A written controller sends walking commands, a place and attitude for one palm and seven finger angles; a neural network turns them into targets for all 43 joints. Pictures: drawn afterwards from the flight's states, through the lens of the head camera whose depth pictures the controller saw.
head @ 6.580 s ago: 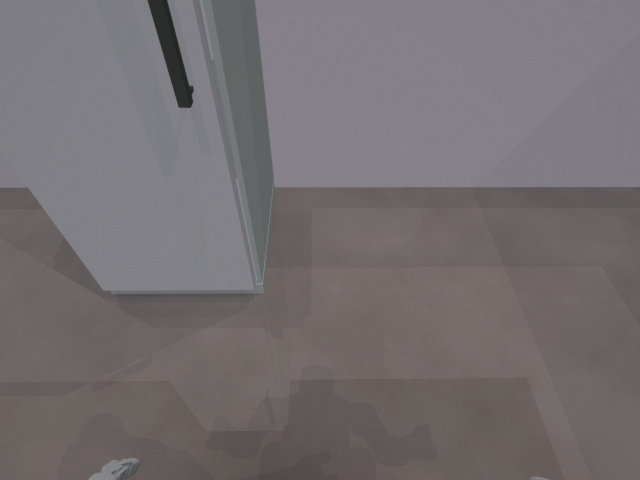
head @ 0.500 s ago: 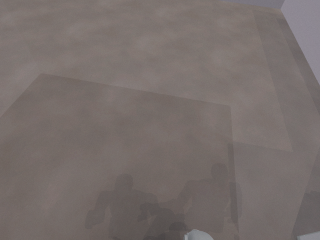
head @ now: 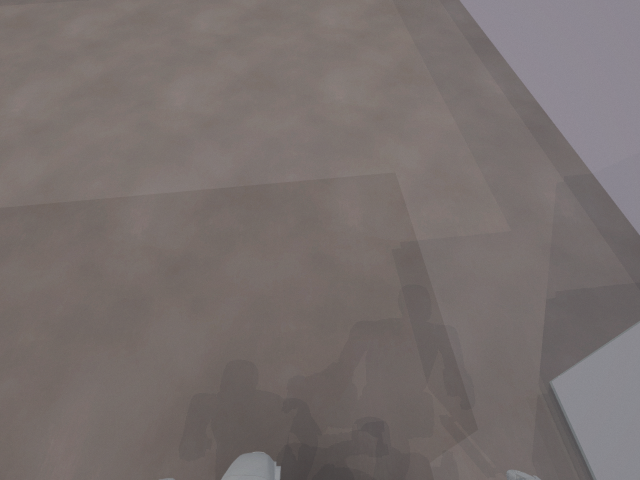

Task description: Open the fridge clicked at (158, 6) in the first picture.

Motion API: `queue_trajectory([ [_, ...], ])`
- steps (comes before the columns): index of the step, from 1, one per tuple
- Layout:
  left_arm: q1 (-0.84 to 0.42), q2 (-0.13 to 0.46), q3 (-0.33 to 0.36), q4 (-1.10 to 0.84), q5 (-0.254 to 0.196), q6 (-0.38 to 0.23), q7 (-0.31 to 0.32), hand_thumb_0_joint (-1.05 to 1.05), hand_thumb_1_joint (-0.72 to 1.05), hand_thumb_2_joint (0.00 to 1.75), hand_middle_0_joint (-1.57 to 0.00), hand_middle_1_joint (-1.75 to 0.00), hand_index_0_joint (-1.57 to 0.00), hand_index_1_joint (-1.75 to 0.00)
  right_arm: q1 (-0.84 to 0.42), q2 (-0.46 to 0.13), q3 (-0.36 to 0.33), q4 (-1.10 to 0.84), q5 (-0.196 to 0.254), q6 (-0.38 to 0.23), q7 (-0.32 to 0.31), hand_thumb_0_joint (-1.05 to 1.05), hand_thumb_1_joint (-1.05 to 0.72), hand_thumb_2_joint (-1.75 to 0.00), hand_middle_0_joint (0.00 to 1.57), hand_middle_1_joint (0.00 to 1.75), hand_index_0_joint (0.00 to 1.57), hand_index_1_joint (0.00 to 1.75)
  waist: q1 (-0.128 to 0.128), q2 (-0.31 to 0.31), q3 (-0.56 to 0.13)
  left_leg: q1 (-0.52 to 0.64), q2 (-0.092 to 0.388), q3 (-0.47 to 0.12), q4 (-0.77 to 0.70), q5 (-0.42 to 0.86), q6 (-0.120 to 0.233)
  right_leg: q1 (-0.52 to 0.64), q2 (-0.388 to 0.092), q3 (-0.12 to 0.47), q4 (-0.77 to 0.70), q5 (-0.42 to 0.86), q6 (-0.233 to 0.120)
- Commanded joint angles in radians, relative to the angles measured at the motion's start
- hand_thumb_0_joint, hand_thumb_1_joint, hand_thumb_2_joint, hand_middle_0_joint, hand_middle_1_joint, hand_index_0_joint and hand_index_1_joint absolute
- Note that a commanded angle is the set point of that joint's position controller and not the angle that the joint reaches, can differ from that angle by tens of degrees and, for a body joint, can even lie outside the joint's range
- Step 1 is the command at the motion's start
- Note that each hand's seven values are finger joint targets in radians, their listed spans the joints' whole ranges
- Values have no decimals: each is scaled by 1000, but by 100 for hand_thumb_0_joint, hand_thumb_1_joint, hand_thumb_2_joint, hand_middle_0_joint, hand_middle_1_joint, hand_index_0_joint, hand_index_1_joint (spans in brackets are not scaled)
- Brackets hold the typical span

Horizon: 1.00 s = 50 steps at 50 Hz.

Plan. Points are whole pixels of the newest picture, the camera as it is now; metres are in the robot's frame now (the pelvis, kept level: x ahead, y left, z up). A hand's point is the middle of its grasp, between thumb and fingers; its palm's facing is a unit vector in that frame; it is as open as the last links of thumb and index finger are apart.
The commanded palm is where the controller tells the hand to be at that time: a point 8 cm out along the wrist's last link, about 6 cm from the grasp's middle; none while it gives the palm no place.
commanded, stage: turn to face it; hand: right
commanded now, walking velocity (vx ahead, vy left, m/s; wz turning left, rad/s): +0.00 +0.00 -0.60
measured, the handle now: out of the picture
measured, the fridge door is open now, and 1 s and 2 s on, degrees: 0 0 0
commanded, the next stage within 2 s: none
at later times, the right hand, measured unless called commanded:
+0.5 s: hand out of the picture +0.00 -0.16 -0.15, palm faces +0.32 +0.91 -0.27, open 7.4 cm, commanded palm none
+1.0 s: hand out of the picture -0.06 -0.25 -0.16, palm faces +0.60 +0.77 -0.23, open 7.4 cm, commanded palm none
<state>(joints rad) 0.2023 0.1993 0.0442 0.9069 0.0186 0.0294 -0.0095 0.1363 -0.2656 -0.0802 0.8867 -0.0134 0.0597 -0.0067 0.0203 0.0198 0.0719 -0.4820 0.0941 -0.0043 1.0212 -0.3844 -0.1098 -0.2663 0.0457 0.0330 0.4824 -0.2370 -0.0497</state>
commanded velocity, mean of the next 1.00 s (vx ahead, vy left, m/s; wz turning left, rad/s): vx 0.00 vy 0.00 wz -0.60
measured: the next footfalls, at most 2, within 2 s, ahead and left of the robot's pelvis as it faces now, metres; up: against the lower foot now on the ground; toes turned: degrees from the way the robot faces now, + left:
left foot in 0.16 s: +0.04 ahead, +0.15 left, +0.00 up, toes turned -5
right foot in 0.66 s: -0.03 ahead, -0.10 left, +0.00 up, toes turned -32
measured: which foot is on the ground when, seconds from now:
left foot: up 0.00-0.14, down 0.16-0.66, up 0.68-1.00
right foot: down 0.00-0.18, up 0.20-0.64, down 0.66-1.00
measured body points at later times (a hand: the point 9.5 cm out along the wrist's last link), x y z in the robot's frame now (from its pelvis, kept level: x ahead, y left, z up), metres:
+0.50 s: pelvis -0.01 +0.05 +0.00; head +0.03 +0.06 +0.45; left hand +0.13 +0.29 -0.15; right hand -0.02 -0.21 -0.13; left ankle +0.01 +0.15 -0.74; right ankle -0.07 -0.10 -0.66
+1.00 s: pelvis -0.03 -0.01 +0.00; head -0.02 -0.05 +0.45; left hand +0.17 +0.15 -0.12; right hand -0.09 -0.29 -0.14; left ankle +0.06 +0.14 -0.65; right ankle -0.07 -0.07 -0.74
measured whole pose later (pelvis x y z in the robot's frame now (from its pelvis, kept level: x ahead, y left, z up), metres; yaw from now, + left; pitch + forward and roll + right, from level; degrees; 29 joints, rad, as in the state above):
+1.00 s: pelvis -0.03 -0.01 +0.00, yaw -36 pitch +0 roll +2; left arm 0.21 0.19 0.04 0.91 0.01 0.02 -0.01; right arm 0.14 -0.27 -0.07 0.89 -0.01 0.06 -0.01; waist 0.01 0.04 0.06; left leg -0.50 0.10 -0.01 1.10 -0.35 -0.12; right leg -0.23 0.07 0.04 0.45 -0.22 -0.08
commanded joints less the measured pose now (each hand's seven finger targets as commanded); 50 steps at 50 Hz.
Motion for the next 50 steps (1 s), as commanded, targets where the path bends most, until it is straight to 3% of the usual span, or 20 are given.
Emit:
queue_trajectory([
  [1,46,231,75,-58,9,-12,16,0,90,90,-20,-30,-20,-30,-58,-54,-5,-107,3,-32,-12,0,-90,-90,20,30,20,30,29,-160,-113,-2,-32,-2,-150,-58,4,133,-263,324,-108,402,-132],
  [5,17,233,82,-67,8,-6,14,0,90,90,-20,-30,-20,-30,8,-45,-3,-102,13,-44,-18,0,-90,-90,20,30,20,30,1,-188,-153,172,-84,19,-374,5,25,73,-220,355,-46,478,-106],
  [7,-5,210,79,-74,-3,-5,11,0,90,90,-20,-30,-20,-30,85,-77,-10,-86,13,-59,-23,0,-90,-90,20,30,20,30,-44,-128,-178,379,-50,5,-623,191,33,-52,-164,328,35,344,-42],
  [8,23,147,71,-79,-13,-7,4,0,90,90,-20,-30,-20,-30,113,-150,-23,-83,0,-71,-30,0,-90,-90,20,30,20,30,-52,60,-209,562,144,-164,-730,207,85,-231,-75,222,183,69,32],
  [9,22,108,64,-109,-8,-6,5,0,90,90,-20,-30,-20,-30,115,-224,-36,-90,-10,-71,-34,0,-90,-90,20,30,20,30,-58,291,-184,556,395,-393,-744,345,203,-381,52,35,414,-348,103],
  [10,8,160,77,-105,2,1,6,0,90,90,-20,-30,-20,-30,104,-208,-27,-99,-4,-64,-36,0,-90,-90,20,30,20,30,-53,179,-167,426,417,-334,-729,362,262,-340,-7,68,590,-360,92],
  [11,13,160,80,-85,6,13,3,0,90,90,-20,-30,-20,-30,46,-147,-24,-100,-1,-71,-41,0,-90,-90,20,30,20,30,-23,223,-133,368,361,-269,-743,356,243,-334,-37,94,654,-315,93],
  [13,41,149,77,-43,8,25,-11,0,90,90,-20,-30,-20,-30,-29,-100,0,-117,0,-69,-32,0,-90,-90,20,30,20,30,19,125,-54,330,244,-106,-707,380,208,-335,-60,35,752,-180,114],
  [15,38,129,72,-37,7,32,-19,0,90,90,-20,-30,-20,-30,2,-85,5,-107,-2,-73,-28,0,-90,-90,20,30,20,30,11,138,-35,315,209,-12,-698,416,188,-329,-64,2,764,-125,126],
  [20,-30,134,66,-48,5,42,-22,0,90,90,-20,-30,-20,-30,84,-107,-1,-75,-7,-70,-28,0,-90,-90,20,30,20,30,-26,163,-31,369,235,38,-710,378,203,-334,-91,-35,680,-119,144],
  [28,-120,111,37,-80,-6,19,-24,0,90,90,-20,-30,-20,-30,142,-165,-22,-38,-18,-57,-25,0,-90,-90,20,30,20,30,-67,205,-89,419,291,116,-599,586,219,-168,-84,-137,303,-194,114],
  [31,-34,139,43,-72,-4,3,-21,0,90,90,-20,-30,-20,-30,123,-168,-28,-32,-10,-50,-19,0,-90,-90,20,30,20,30,-20,147,-155,392,268,186,-443,549,157,6,-69,-150,37,-32,91],
  [32,40,198,58,-56,-1,-8,-20,0,90,90,-20,-30,-20,-30,129,-153,-26,-39,-1,-45,-16,0,-90,-90,20,30,20,30,25,15,-209,260,234,214,-260,449,106,200,-116,-75,-73,154,64],
  [33,106,321,90,-50,3,-19,-12,0,90,90,-20,-30,-20,-30,118,-81,-11,-82,7,-45,-6,0,-90,-90,20,30,20,30,63,-312,-239,-76,76,226,-21,-144,15,395,-404,310,-88,587,-67],
  [34,169,363,94,-24,-10,-11,-3,0,90,90,-20,-30,-20,-30,57,-70,3,-110,-1,-35,-13,0,-90,-90,20,30,20,30,84,-296,-264,-133,45,106,100,-319,11,385,-494,352,-71,838,-159],
  [35,149,332,86,-26,-6,-9,4,0,90,90,-20,-30,-20,-30,45,-81,0,-109,-5,-28,-14,0,-90,-90,20,30,20,30,67,-211,-228,-137,68,66,157,-257,23,343,-477,273,-64,782,-174],
  [36,103,296,78,-35,-2,-15,15,0,90,90,-20,-30,-20,-30,36,-70,-4,-90,-5,-26,-17,0,-90,-90,20,30,20,30,56,-265,-212,-145,68,43,182,-191,17,299,-408,250,-73,715,-145],
  [39,-10,232,51,-71,-2,-21,23,0,90,90,-20,-30,-20,-30,51,-91,-14,-53,-4,-26,-7,0,-90,-90,20,30,20,30,2,-198,-109,-110,46,21,205,-28,6,187,-290,157,-101,650,-77],
  [43,15,225,52,-68,-3,-28,23,0,90,90,-20,-30,-20,-30,57,-88,-13,-43,-4,-24,-8,0,-90,-90,20,30,20,30,-3,-115,-129,-81,22,6,155,34,-6,193,-259,184,-124,589,-81],
  [50,72,217,63,-52,2,-22,22,0,90,90,-20,-30,-20,-30,-39,-84,-10,-85,0,-27,-17,0,-90,-90,20,30,20,30,21,-150,-101,-88,2,-24,40,11,-14,187,-256,309,-135,481,-115],
])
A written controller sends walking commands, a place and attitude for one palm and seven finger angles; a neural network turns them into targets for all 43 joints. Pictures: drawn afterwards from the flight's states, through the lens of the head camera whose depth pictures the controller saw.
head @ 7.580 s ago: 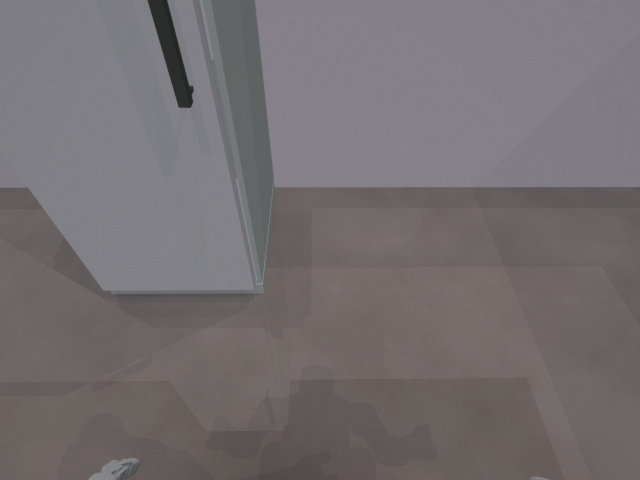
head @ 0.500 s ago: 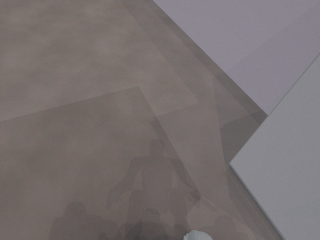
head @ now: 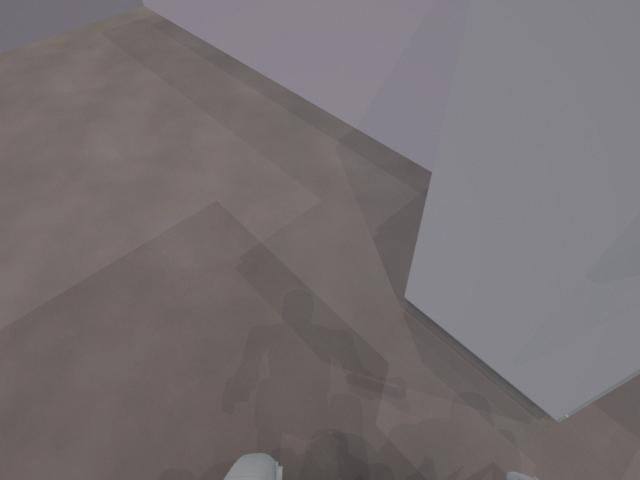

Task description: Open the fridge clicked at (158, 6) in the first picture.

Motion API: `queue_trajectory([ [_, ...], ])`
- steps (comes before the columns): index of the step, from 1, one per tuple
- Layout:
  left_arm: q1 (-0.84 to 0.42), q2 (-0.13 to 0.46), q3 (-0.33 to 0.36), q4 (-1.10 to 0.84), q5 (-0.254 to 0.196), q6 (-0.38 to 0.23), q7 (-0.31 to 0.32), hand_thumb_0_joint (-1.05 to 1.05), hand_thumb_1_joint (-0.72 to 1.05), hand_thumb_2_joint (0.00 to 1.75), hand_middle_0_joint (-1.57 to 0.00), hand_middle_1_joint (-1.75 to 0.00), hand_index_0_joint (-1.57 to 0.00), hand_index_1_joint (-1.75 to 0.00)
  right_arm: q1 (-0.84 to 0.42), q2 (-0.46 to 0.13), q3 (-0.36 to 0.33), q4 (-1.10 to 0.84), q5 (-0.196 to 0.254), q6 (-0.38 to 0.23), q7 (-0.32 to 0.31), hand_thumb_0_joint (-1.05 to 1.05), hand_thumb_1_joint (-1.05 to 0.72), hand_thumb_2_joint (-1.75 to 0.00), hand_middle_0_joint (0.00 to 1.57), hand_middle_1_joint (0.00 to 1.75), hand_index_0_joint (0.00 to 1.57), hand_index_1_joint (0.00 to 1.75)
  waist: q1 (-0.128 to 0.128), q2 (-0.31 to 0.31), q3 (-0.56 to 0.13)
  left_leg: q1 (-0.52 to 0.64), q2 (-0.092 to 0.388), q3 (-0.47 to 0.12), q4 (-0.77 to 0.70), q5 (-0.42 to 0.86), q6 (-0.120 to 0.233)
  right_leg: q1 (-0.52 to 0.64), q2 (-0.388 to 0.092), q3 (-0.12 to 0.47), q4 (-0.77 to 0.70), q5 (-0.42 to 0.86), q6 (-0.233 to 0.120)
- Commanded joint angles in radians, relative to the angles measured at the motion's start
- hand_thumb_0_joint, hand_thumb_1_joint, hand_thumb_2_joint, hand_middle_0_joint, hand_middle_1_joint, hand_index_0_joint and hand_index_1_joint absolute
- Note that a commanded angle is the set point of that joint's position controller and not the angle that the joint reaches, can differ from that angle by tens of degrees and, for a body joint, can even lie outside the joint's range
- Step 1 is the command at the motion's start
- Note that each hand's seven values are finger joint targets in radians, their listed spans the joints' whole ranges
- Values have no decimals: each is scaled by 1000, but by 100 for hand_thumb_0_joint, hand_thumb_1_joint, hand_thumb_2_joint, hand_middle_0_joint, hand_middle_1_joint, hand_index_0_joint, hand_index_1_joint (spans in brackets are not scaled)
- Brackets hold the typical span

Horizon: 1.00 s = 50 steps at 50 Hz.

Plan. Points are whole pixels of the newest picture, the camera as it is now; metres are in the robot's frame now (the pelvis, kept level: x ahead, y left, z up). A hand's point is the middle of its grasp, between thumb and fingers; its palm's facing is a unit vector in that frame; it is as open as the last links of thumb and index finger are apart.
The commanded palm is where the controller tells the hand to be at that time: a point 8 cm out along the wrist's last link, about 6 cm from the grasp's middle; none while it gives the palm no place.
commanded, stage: turn to face it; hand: right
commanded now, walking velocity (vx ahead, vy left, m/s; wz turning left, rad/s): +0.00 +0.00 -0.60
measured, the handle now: out of the picture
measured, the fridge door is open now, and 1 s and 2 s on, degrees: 0 0 0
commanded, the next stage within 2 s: take the last steps up to it in 1.16 s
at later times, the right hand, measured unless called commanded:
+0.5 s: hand out of the picture +0.02 -0.15 -0.14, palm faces +0.30 +0.91 -0.30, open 7.4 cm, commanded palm none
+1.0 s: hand out of the picture -0.16 -0.20 -0.18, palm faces +0.59 +0.77 -0.22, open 7.4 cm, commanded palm none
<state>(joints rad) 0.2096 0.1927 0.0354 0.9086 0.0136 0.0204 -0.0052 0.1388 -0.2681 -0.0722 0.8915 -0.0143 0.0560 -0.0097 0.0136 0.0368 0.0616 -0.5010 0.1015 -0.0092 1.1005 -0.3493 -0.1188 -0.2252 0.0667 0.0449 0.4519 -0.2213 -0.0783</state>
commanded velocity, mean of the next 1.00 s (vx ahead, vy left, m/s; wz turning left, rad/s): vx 0.00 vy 0.00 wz -0.51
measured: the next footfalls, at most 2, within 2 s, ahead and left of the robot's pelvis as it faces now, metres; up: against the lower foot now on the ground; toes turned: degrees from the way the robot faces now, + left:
left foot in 0.28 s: +0.05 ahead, +0.16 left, +0.00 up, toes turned -10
right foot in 0.76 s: -0.08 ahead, -0.08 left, +0.00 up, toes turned -34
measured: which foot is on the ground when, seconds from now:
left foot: up 0.00-0.26, down 0.28-0.76, up 0.78-1.00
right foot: down 0.00-0.28, up 0.30-0.74, down 0.76-1.00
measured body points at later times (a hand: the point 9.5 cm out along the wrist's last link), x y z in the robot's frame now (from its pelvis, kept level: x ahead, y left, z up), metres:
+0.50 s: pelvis -0.03 +0.07 +0.00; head +0.00 +0.10 +0.45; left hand +0.08 +0.32 -0.16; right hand +0.00 -0.20 -0.11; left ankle +0.01 +0.17 -0.74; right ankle -0.09 -0.08 -0.64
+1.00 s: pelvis -0.08 +0.00 +0.00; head -0.08 -0.04 +0.45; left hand +0.16 +0.15 -0.12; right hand -0.19 -0.24 -0.16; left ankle +0.00 +0.16 -0.65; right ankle -0.11 -0.06 -0.74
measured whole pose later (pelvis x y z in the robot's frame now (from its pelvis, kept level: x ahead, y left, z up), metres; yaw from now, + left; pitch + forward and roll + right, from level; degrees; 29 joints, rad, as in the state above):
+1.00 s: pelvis -0.08 +0.00 +0.00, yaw -34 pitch -1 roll +2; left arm 0.14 0.20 0.02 0.90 0.01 0.01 0.00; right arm 0.22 -0.28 -0.07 0.96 -0.01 0.06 -0.01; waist -0.02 0.04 0.07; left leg -0.48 0.11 0.04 1.13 -0.38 -0.10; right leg -0.21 0.03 -0.01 0.47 -0.24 -0.07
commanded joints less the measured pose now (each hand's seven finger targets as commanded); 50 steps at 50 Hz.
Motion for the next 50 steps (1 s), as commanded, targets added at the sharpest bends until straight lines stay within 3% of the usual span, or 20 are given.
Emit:
queue_trajectory([
  [1,72,225,72,-49,8,-12,18,0,90,90,-20,-30,-20,-30,-61,-81,-17,-95,2,-24,-14,0,-90,-90,20,30,20,30,32,-174,-84,-61,-9,-22,-66,-38,-3,136,-279,321,-107,448,-93],
  [8,76,230,83,-47,15,2,18,0,90,90,-20,-30,-20,-30,-77,-49,-6,-126,12,-33,-20,0,-90,-90,20,30,20,30,32,-194,-120,103,-81,-20,-317,-92,30,70,-249,428,-65,442,-104],
  [12,29,215,86,-61,6,9,11,0,90,90,-20,-30,-20,-30,39,-69,-14,-103,19,-45,-28,0,-90,-90,20,30,20,30,-26,-171,-149,381,-92,-11,-644,103,51,-96,-178,423,4,314,-36],
  [13,40,178,83,-61,-3,8,6,0,90,90,-20,-30,-20,-30,74,-111,-22,-95,14,-55,-32,0,-90,-90,20,30,20,30,-39,-70,-172,526,1,-87,-769,150,74,-202,-125,365,79,139,20],
  [14,70,110,74,-75,-10,7,5,0,90,90,-20,-30,-20,-30,74,-197,-38,-101,-2,-62,-40,0,-90,-90,20,30,20,30,-37,216,-178,649,283,-360,-844,154,170,-402,7,155,301,-229,105],
  [15,53,158,85,-88,5,11,8,0,90,90,-20,-30,-20,-30,71,-212,-33,-111,-2,-55,-39,0,-90,-90,20,30,20,30,-39,192,-154,479,408,-407,-843,217,264,-385,21,75,505,-372,122],
  [16,70,175,93,-77,10,22,3,0,90,90,-20,-30,-20,-30,17,-178,-26,-128,0,-51,-41,0,-90,-90,20,30,20,30,-6,80,-110,360,378,-327,-856,149,283,-345,-11,94,637,-315,119],
  [18,75,157,90,-34,16,45,-10,0,90,90,-20,-30,-20,-30,-65,-124,-14,-130,4,-53,-33,0,-90,-90,20,30,20,30,30,114,-16,251,251,-190,-867,70,229,-338,-54,53,754,-214,130],
  [20,87,145,85,-25,16,49,-21,0,90,90,-20,-30,-20,-30,-56,-87,-1,-123,3,-61,-27,0,-90,-90,20,30,20,30,38,132,17,248,187,-56,-833,177,200,-350,-66,15,801,-132,145],
  [25,16,148,79,-36,13,55,-25,0,90,90,-20,-30,-20,-30,68,-104,-6,-81,-2,-64,-27,0,-90,-90,20,30,20,30,-11,170,-8,353,205,2,-813,226,206,-370,-92,-17,738,-120,169],
  [32,-111,122,50,-73,-2,34,-27,0,90,90,-20,-30,-20,-30,142,-167,-27,-44,-19,-53,-23,0,-90,-90,20,30,20,30,-62,198,-53,411,265,69,-712,470,237,-224,-92,-121,365,-240,154],
  [35,-54,125,46,-64,-4,20,-20,0,90,90,-20,-30,-20,-30,138,-182,-33,-33,-17,-47,-19,0,-90,-90,20,30,20,30,-36,205,-109,399,266,114,-620,533,203,-91,-70,-156,187,-162,133],
  [36,-14,142,49,-57,-3,12,-20,0,90,90,-20,-30,-20,-30,128,-171,-33,-30,-10,-44,-18,0,-90,-90,20,30,20,30,-11,148,-134,370,247,147,-542,498,165,0,-73,-145,51,-59,123],
  [37,43,193,61,-41,-1,1,-20,0,90,90,-20,-30,-20,-30,132,-151,-28,-36,-1,-38,-16,0,-90,-90,20,30,20,30,24,22,-184,259,212,189,-391,391,113,170,-129,-83,-68,108,103],
  [38,84,311,90,-42,6,-10,-13,0,90,90,-20,-30,-20,-30,131,-78,-13,-74,8,-35,-8,0,-90,-90,20,30,20,30,52,-317,-201,-60,65,214,-168,-140,27,345,-408,279,-89,487,-12],
  [39,145,359,97,-20,-1,-1,-3,0,90,90,-20,-30,-20,-30,65,-62,4,-95,-1,-26,-14,0,-90,-90,20,30,20,30,82,-323,-213,-98,32,108,-40,-334,27,308,-500,325,-68,749,-105],
  [40,124,324,87,-15,4,0,3,0,90,90,-20,-30,-20,-30,58,-78,-1,-83,-5,-19,-16,0,-90,-90,20,30,20,30,66,-242,-196,-81,55,66,19,-285,41,268,-481,243,-61,682,-120],
  [43,-7,233,54,-46,8,-7,23,0,90,90,-20,-30,-20,-30,39,-82,-9,-34,-3,-19,-10,0,-90,-90,20,30,20,30,22,-238,-67,-70,40,23,79,-110,32,121,-342,163,-87,604,-75],
  [45,-33,217,46,-54,3,-14,24,0,90,90,-20,-30,-20,-30,96,-80,-9,-8,-2,-19,-5,0,-90,-90,20,30,20,30,-4,-199,-78,-49,22,38,83,-43,25,136,-296,113,-95,587,-54],
  [50,13,200,45,-39,0,-17,26,0,90,90,-20,-30,-20,-30,89,-72,-7,3,-3,-12,-10,0,-90,-90,20,30,20,30,-1,-153,-81,-35,10,18,33,7,12,145,-292,162,-140,465,-62],
])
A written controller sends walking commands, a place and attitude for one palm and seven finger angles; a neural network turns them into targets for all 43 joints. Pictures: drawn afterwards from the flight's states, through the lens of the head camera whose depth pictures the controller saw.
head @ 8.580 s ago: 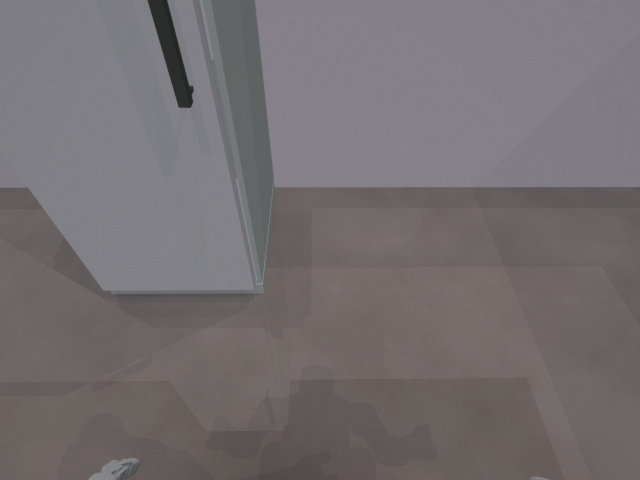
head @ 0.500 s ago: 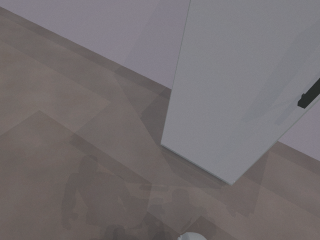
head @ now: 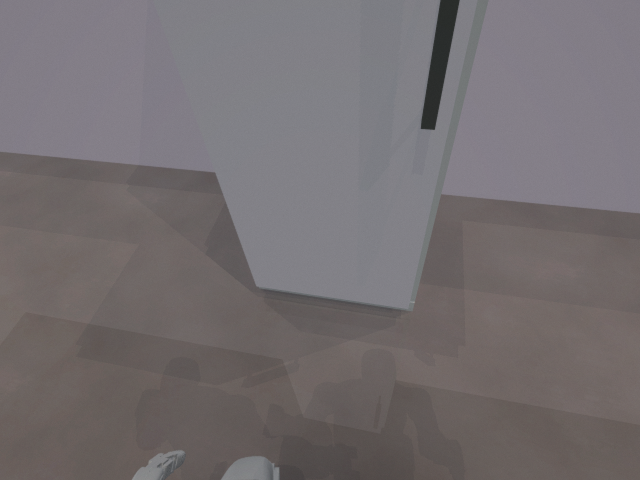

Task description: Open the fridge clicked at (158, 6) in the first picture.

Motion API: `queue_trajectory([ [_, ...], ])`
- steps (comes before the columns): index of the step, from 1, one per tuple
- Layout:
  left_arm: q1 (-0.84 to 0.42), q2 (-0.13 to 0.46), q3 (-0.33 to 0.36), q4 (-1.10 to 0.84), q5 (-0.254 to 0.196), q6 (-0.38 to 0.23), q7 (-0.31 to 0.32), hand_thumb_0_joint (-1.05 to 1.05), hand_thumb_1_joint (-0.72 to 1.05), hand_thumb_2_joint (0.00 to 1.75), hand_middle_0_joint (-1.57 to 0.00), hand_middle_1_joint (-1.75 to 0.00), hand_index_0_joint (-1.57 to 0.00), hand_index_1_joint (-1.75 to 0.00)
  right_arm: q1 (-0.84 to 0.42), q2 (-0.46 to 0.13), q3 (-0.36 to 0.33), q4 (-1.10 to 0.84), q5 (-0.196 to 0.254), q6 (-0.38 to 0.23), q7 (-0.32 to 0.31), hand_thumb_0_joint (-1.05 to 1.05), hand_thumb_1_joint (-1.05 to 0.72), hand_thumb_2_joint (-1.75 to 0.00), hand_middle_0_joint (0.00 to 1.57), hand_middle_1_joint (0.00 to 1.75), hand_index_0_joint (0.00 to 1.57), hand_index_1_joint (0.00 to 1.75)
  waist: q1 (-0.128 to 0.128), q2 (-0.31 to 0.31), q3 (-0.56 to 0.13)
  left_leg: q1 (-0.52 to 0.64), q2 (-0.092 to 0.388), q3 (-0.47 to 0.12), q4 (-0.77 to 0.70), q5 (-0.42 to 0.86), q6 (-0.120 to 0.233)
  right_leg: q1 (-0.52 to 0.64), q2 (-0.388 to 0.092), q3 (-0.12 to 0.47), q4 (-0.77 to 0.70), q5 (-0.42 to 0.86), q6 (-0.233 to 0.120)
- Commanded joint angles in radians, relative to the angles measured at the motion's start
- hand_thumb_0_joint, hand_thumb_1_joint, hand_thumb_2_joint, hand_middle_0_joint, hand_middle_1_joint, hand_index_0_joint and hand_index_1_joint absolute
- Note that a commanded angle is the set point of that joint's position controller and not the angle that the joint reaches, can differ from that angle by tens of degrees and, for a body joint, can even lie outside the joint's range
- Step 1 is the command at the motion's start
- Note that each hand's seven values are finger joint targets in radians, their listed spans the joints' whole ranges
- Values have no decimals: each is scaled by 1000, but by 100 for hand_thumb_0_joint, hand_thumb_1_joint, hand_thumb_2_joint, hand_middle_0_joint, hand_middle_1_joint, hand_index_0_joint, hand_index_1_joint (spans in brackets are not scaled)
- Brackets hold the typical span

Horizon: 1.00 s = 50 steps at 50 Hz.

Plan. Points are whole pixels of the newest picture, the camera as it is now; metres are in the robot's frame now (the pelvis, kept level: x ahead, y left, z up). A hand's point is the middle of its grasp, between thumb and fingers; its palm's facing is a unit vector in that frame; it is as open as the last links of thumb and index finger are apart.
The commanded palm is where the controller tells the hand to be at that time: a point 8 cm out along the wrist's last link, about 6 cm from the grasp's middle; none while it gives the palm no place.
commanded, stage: turn to face it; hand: right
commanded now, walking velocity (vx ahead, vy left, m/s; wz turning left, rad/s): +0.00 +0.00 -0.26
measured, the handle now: out of the picture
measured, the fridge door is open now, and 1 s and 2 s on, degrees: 0 0 0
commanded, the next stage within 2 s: take the last steps up to it in 0.16 s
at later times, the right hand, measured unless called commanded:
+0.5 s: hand out of the picture +0.02 -0.14 -0.16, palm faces +0.15 +0.96 -0.23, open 7.3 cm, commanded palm none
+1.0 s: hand out of the picture +0.00 -0.18 -0.19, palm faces +0.16 +0.98 -0.10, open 7.4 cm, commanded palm none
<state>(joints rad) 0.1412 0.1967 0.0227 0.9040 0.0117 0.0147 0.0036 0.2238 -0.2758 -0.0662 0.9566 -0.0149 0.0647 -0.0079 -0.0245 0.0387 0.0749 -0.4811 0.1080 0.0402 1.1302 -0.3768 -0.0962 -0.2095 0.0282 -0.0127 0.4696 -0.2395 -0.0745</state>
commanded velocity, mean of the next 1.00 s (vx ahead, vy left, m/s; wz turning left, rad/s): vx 0.21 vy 0.06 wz -0.04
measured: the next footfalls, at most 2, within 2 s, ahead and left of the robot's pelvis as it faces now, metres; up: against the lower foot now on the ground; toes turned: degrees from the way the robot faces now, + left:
left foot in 0.38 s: +0.02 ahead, +0.15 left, +0.00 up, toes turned -4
right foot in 0.84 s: +0.13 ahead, -0.13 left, +0.00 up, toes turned -15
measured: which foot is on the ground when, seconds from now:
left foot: up 0.00-0.36, down 0.38-0.84, up 0.86-1.00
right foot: down 0.00-0.38, up 0.40-0.82, down 0.84-1.00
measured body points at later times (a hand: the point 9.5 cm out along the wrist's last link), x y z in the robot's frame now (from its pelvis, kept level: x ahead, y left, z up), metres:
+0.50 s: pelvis -0.01 +0.05 +0.00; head -0.03 +0.07 +0.45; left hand -0.01 +0.28 -0.16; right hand +0.01 -0.19 -0.14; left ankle -0.02 +0.15 -0.74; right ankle +0.00 -0.08 -0.69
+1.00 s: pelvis +0.09 -0.03 +0.00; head +0.08 -0.06 +0.45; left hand +0.19 +0.19 -0.14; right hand -0.01 -0.23 -0.17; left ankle +0.07 +0.10 -0.66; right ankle +0.09 -0.12 -0.74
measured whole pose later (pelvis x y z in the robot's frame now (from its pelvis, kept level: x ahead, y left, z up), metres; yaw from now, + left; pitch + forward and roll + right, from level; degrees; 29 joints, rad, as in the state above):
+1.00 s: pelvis +0.09 -0.03 +0.00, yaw -5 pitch -2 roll +1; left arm 0.20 0.13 0.06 1.01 0.02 -0.08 0.03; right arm 0.42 -0.14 -0.05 1.17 -0.03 0.01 0.01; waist -0.01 0.04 0.02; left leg -0.42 0.08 0.07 1.09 -0.36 0.00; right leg -0.19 -0.05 -0.18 0.49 -0.27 -0.04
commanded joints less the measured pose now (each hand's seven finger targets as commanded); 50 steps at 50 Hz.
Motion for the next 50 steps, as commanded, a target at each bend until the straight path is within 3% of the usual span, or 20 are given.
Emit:
queue_trajectory([
  [1,92,190,57,-28,2,-12,18,0,90,90,-20,-30,-20,-30,-4,-66,-13,-62,-3,-22,-12,0,-90,-90,20,30,20,30,38,-151,-94,-53,3,-37,-13,38,-11,129,-252,234,-168,450,-66],
  [7,138,173,61,-1,12,-8,21,0,90,90,-20,-30,-20,-30,-80,-34,-5,-83,1,-24,-17,0,-90,-90,20,30,20,30,64,-152,-72,-12,-18,-43,-171,-39,0,111,-268,334,-180,351,-110],
  [13,144,166,61,26,17,-2,21,0,90,90,-20,-30,-20,-30,-62,1,5,-75,8,-37,-22,0,-90,-90,20,30,20,30,53,-169,-109,149,-72,-27,-402,-48,33,58,-241,374,-151,358,-109],
  [16,152,142,54,52,12,-6,18,0,90,90,-20,-30,-20,-30,30,11,12,-29,5,-56,-19,0,-90,-90,20,30,20,30,19,-140,-155,349,-91,-15,-643,62,50,-24,-199,375,-143,41,-73],
  [17,147,121,50,59,10,-7,16,0,90,90,-20,-30,-20,-30,66,3,11,-8,0,-65,-18,0,-90,-90,20,30,20,30,4,-102,-138,452,-71,-19,-762,89,58,-117,-155,333,-129,-131,-33],
  [18,160,74,44,62,7,-8,13,0,90,90,-20,-30,-20,-30,108,-41,3,9,-10,-74,-20,0,-90,-90,20,30,20,30,-9,16,-124,570,43,-155,-854,-59,101,-271,-76,248,1,-254,18],
  [19,146,25,29,40,2,-12,12,0,90,90,-20,-30,-20,-30,145,-108,-10,14,-20,-76,-23,0,-90,-90,20,30,20,30,-28,234,-62,553,238,-442,-992,-333,188,-428,42,86,217,-298,68],
  [20,99,83,47,21,16,-7,4,0,90,90,-20,-30,-20,-30,137,-123,-10,0,-10,-71,-25,0,-90,-90,20,30,20,30,-39,184,30,395,315,-496,-1067,-444,245,-455,3,70,364,-307,67],
  [22,113,95,59,55,26,6,-8,0,90,90,-20,-30,-20,-30,90,-55,-7,15,-3,-87,-28,0,-90,-90,20,30,20,30,7,149,102,288,246,-430,-1083,-394,229,-440,-44,70,505,-185,64],
  [24,169,64,62,92,24,7,-16,0,90,90,-20,-30,-20,-30,75,-5,10,24,0,-102,-21,0,-90,-90,20,30,20,30,45,62,102,277,162,-248,-1036,-188,200,-401,-64,31,576,-82,79],
  [26,187,43,62,107,23,6,-19,0,90,90,-20,-30,-20,-30,118,20,15,46,1,-113,-18,0,-90,-90,20,30,20,30,43,63,85,292,119,-160,-1022,-75,180,-393,-73,8,605,-17,92],
  [33,41,35,59,62,20,-14,-23,0,90,90,-20,-30,-20,-30,259,25,15,124,-12,-133,-20,0,-90,-90,20,30,20,30,-5,103,87,388,153,-185,-1006,18,248,-439,-132,-26,441,-24,102],
  [37,-16,-1,42,50,13,-42,-24,0,90,90,-20,-30,-20,-30,292,15,10,158,-19,-129,-19,0,-90,-90,20,30,20,30,-22,116,53,386,155,-155,-914,199,253,-283,-111,-76,210,-100,84],
  [40,158,17,43,122,14,-68,-6,0,90,90,-20,-30,-20,-30,275,25,11,177,-4,-121,-15,0,-90,-90,20,30,20,30,58,35,-32,259,73,-70,-693,310,198,90,-55,-134,-10,41,77],
  [41,281,95,61,160,14,-76,5,0,90,90,-20,-30,-20,-30,291,65,18,173,0,-119,-10,0,-90,-90,20,30,20,30,106,-131,-115,120,11,-26,-474,239,160,319,-171,12,-52,11,46],
  [42,407,202,85,186,22,-78,15,0,90,90,-20,-30,-20,-30,287,110,29,148,6,-117,-2,0,-90,-90,20,30,20,30,140,-354,-186,-95,-85,83,-206,-125,105,455,-455,359,-151,10,-42],
  [43,433,233,88,189,17,-63,23,0,90,90,-20,-30,-20,-30,231,75,23,118,-6,-108,-5,0,-90,-90,20,30,20,30,149,-286,-163,-141,-72,5,-56,-208,116,396,-531,435,-225,-45,-91],
  [44,366,191,81,178,18,-61,25,0,90,90,-20,-30,-20,-30,188,64,18,117,-13,-101,-4,0,-90,-90,20,30,20,30,132,-200,-94,-147,-30,-22,5,-157,120,285,-498,364,-254,-113,-91],
  [47,219,79,46,144,16,-73,30,0,90,90,-20,-30,-20,-30,152,91,8,133,-19,-87,18,0,-90,-90,20,30,20,30,69,-155,73,-98,30,-30,22,13,101,13,-416,197,-309,-51,-63],
  [50,210,49,46,135,15,-87,33,0,90,90,-20,-30,-20,-30,201,126,6,133,-19,-70,21,0,-90,-90,20,30,20,30,28,-138,33,-84,24,-12,-23,120,80,27,-360,52,-296,113,-58],
])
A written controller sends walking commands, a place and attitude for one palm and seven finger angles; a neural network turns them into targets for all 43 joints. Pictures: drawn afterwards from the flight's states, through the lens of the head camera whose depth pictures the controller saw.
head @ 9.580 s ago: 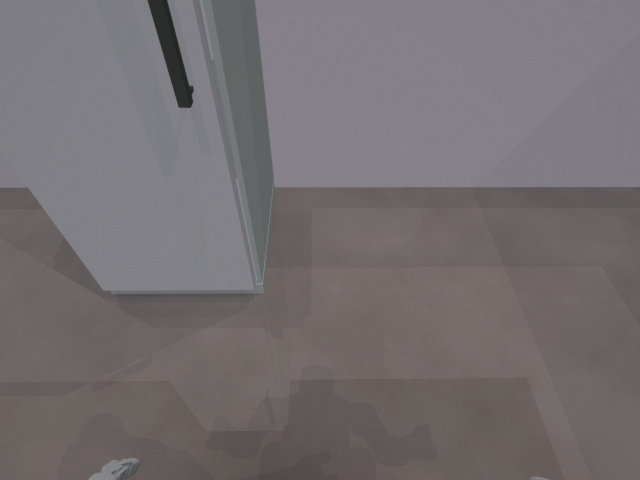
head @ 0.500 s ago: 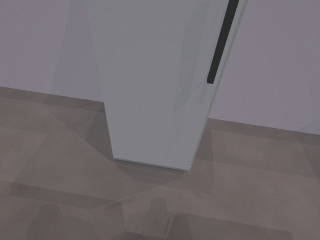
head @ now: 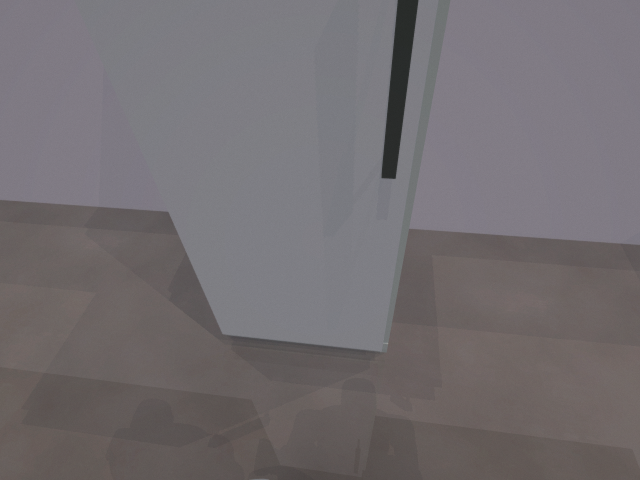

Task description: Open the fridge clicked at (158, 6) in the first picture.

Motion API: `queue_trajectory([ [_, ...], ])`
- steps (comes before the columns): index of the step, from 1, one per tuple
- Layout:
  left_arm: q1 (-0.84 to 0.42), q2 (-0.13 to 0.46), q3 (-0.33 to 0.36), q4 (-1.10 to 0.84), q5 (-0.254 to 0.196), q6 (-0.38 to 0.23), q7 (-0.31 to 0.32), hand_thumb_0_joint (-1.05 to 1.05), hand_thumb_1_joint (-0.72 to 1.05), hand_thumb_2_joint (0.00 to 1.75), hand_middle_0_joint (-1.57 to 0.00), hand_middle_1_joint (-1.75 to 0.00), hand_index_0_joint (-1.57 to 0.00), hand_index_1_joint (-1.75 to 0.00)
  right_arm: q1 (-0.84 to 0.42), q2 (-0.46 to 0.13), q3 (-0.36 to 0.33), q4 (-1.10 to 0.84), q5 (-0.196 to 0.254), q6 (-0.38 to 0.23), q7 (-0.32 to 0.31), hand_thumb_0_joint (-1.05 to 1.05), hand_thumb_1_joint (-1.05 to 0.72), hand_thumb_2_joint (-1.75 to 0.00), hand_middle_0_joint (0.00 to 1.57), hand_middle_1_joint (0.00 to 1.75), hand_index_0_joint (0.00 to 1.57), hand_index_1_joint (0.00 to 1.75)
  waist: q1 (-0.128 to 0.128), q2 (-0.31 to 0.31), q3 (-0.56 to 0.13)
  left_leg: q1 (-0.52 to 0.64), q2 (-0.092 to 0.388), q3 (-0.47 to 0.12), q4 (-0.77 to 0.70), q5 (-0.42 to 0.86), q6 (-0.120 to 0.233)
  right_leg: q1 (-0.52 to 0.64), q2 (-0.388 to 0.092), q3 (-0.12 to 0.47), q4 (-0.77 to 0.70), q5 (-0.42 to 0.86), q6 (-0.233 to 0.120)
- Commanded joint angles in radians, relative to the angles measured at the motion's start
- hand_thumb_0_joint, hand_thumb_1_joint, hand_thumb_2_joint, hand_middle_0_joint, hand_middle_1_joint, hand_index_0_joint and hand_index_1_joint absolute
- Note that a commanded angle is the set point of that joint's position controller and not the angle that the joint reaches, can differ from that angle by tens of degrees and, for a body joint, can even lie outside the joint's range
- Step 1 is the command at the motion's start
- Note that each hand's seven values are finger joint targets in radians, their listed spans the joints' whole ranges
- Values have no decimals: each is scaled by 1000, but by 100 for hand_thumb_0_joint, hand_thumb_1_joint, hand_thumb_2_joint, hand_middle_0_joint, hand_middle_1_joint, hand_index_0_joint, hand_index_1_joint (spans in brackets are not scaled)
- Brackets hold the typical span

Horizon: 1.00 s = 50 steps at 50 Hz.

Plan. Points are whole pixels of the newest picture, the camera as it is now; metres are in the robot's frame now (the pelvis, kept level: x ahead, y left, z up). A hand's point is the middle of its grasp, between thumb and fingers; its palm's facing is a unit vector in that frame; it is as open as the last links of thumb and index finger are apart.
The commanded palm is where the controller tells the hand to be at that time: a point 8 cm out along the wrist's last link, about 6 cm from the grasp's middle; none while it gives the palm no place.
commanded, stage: take the last steps up to it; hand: right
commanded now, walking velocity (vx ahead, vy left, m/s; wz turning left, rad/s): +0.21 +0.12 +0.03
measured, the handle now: (402, 45) +0.61 -0.09 +0.27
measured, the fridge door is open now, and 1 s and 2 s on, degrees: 0 0 0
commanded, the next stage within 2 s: come to a stop and stand still in 0.24 s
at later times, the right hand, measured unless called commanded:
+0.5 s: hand (394, 433) +0.24 -0.09 -0.17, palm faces -0.04 +0.98 -0.21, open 7.3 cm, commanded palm none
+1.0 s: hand out of the picture +0.10 -0.16 -0.18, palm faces +0.07 +0.97 -0.22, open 7.4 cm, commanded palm none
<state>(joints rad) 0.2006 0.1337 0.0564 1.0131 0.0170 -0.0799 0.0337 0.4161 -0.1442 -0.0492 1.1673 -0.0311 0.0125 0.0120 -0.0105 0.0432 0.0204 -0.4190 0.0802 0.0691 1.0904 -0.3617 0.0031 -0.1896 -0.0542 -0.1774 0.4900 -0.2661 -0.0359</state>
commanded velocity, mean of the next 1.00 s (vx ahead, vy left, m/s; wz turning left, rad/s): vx -0.02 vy -0.02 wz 0.01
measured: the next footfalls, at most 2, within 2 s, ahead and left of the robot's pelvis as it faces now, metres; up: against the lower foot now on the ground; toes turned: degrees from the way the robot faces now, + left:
left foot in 0.36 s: +0.24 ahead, +0.18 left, +0.00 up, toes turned +9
right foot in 0.78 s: +0.15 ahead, -0.06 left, +0.00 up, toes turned -1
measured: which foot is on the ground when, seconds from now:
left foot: up 0.00-0.34, down 0.36-0.80, up 0.82-1.00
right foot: down 0.00-0.36, up 0.38-0.76, down 0.78-1.00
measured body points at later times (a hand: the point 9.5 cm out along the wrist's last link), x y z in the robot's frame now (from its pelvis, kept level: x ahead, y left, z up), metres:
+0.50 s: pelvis +0.13 +0.07 -0.01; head +0.17 +0.10 +0.44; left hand +0.06 +0.29 -0.18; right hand +0.24 -0.14 -0.15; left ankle +0.20 +0.17 -0.74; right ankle +0.06 -0.06 -0.69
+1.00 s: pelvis +0.09 +0.03 +0.00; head +0.09 +0.02 +0.45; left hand +0.15 +0.26 -0.15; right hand +0.10 -0.21 -0.16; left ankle +0.08 +0.16 -0.70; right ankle +0.11 -0.06 -0.74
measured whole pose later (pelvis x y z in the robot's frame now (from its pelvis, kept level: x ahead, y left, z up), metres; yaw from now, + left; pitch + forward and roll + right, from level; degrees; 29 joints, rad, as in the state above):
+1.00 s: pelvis +0.09 +0.03 +0.00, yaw +1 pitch -1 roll -1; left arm 0.21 0.15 0.03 1.02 0.02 0.01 0.03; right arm 0.26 -0.20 -0.06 1.06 -0.02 0.06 -0.02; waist -0.03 0.04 0.03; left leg -0.37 0.04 0.00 0.87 -0.40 -0.03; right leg -0.22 0.02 -0.08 0.45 -0.20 -0.05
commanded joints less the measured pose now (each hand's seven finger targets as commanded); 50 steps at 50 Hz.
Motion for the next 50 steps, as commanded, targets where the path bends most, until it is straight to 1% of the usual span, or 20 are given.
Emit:
queue_trajectory([
  [1,152,114,12,27,8,5,2,0,90,90,-20,-30,-20,-30,-10,-11,-11,-86,-2,-15,3,0,-90,-90,20,30,20,30,13,-136,91,-150,54,-36,-4,127,-26,8,-272,202,-317,171,-97],
  [7,195,135,14,36,10,12,-1,0,90,90,-20,-30,-20,-30,-170,-50,-15,-166,2,-1,7,0,-90,-90,20,30,20,30,21,-174,145,-204,63,-26,-180,211,-43,49,-269,147,-303,312,-106],
  [12,227,162,26,54,22,28,-4,0,90,90,-20,-30,-20,-30,-291,-59,-10,-212,8,-11,7,0,-90,-90,20,30,20,30,54,-181,137,-94,23,27,-402,149,-22,85,-280,135,-225,394,-94],
  [14,219,172,31,57,22,36,-4,0,90,90,-20,-30,-20,-30,-260,-67,-14,-204,9,-20,6,0,-90,-90,20,30,20,30,38,-189,103,18,-6,49,-473,152,-7,75,-274,127,-161,399,-80],
  [16,226,162,27,66,14,40,-10,0,90,90,-20,-30,-20,-30,-113,-112,-21,-151,7,-39,1,0,-90,-90,20,30,20,30,-30,-89,2,262,-47,79,-605,237,3,37,-208,78,42,428,-34],
  [17,239,130,19,68,5,37,-17,0,90,90,-20,-30,-20,-30,-10,-166,-35,-118,2,-57,-7,0,-90,-90,20,30,20,30,-75,12,-86,455,56,-29,-633,338,34,-81,-149,29,241,287,5],
  [18,267,50,-3,49,-7,36,-20,0,90,90,-20,-30,-20,-30,71,-254,-53,-93,3,-72,-20,0,-90,-90,20,30,20,30,-81,251,-185,628,310,-340,-671,681,133,-279,3,-5,514,-278,50],
  [19,241,79,-4,37,-16,55,-7,0,90,90,-20,-30,-20,-30,57,-258,-39,-101,24,-71,-28,0,-90,-90,20,30,20,30,-67,146,-210,519,358,-341,-704,873,190,-225,-10,134,597,-390,47],
  [20,256,58,-2,59,-16,63,-4,0,90,90,-20,-30,-20,-30,-57,-217,-27,-116,20,-71,-35,0,-90,-90,20,30,20,30,-23,89,-160,416,325,-259,-719,867,197,-188,-34,166,601,-334,51],
  [23,249,40,-11,89,-18,89,0,0,90,90,-20,-30,-20,-30,-233,-162,-8,-170,11,-52,-53,0,-90,-90,20,30,20,30,23,64,-83,217,279,-170,-721,823,178,-124,-50,181,529,-271,61],
  [32,143,60,12,11,-4,126,-14,0,90,90,-20,-30,-20,-30,-238,-187,-41,-200,-3,-8,-66,0,-90,-90,20,30,20,30,-2,103,-65,164,277,-181,-753,561,199,-160,13,162,414,-210,76],
  [35,143,64,11,-5,-6,115,-17,0,90,90,-20,-30,-20,-30,-251,-194,-44,-210,-5,-3,-62,0,-90,-90,20,30,20,30,11,123,-87,163,249,-178,-741,429,176,-103,18,147,267,-161,72],
  [37,185,62,8,5,-6,103,-18,0,90,90,-20,-30,-20,-30,-259,-186,-41,-210,1,4,-58,0,-90,-90,20,30,20,30,37,106,-98,103,202,-147,-689,277,118,27,31,126,46,-21,64],
  [38,196,89,10,7,-6,96,-18,0,90,90,-20,-30,-20,-30,-250,-165,-34,-214,9,10,-54,0,-90,-90,20,30,20,30,41,32,-95,31,155,-119,-633,147,76,104,5,155,-55,22,57],
  [39,175,152,20,-15,4,88,-16,0,90,90,-20,-30,-20,-30,-238,-118,-25,-226,17,18,-49,0,-90,-90,20,30,20,30,39,-180,-59,-70,47,-48,-507,-17,20,76,-147,368,-188,-21,2],
  [40,104,212,27,-57,12,90,-11,0,90,90,-20,-30,-20,-30,-255,-89,-19,-238,19,26,-46,0,-90,-90,20,30,20,30,32,-350,30,-52,-38,7,-362,-130,-25,-115,-290,512,-323,-32,-71],
  [41,21,205,18,-82,14,90,-8,0,90,90,-20,-30,-20,-30,-255,-113,-24,-238,12,28,-43,0,-90,-90,20,30,20,30,5,-262,67,37,-20,-60,-264,-113,-17,-243,-302,478,-335,-29,-120],
  [45,-37,162,-1,-74,7,78,7,0,90,90,-20,-30,-20,-30,-152,-105,-23,-164,4,33,-40,0,-90,-90,20,30,20,30,-27,-189,29,-8,-48,-99,-107,-29,-26,-96,-173,308,-257,134,-92],
  [46,-25,153,-2,-65,2,75,8,0,90,90,-20,-30,-20,-30,-144,-106,-19,-154,4,27,-39,0,-90,-90,20,30,20,30,-23,-142,16,-18,-44,-90,-128,-26,-30,-46,-167,295,-244,188,-98],
  [50,49,159,2,-23,2,73,7,0,90,90,-20,-30,-20,-30,-166,-77,7,-154,11,16,-42,0,-90,-90,20,30,20,30,21,-169,-25,47,-21,-55,-360,-89,-45,77,-196,329,-219,258,-133],
])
